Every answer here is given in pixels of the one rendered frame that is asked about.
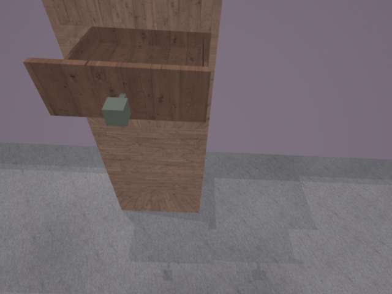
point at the cabinet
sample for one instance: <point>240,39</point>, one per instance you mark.
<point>152,165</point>

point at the handle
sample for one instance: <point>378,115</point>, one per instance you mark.
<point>116,111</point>

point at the drawer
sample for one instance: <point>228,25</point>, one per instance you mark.
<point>164,74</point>

